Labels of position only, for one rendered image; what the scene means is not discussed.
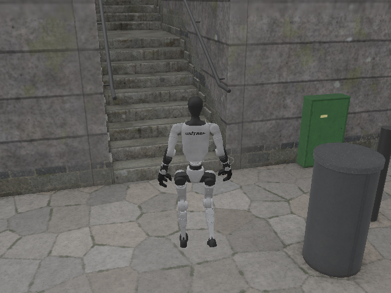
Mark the robot left shin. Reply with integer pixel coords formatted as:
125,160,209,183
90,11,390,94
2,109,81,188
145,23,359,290
178,201,187,240

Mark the left robot hand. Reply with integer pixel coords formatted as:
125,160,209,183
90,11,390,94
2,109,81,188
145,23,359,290
158,173,172,187

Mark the left robot forearm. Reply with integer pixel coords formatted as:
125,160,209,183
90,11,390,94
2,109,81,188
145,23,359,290
159,148,172,175

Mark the right robot hand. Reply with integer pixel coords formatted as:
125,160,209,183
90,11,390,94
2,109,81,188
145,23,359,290
218,169,232,181

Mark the robot right foot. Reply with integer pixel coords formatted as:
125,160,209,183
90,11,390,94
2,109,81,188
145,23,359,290
207,238,217,247

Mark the robot left upper arm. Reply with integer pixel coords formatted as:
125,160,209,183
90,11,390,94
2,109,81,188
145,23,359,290
166,123,183,157

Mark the robot right upper arm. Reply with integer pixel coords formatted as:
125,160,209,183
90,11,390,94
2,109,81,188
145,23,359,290
208,123,225,156

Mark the right robot forearm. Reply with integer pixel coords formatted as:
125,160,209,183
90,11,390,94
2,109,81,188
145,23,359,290
219,148,231,171

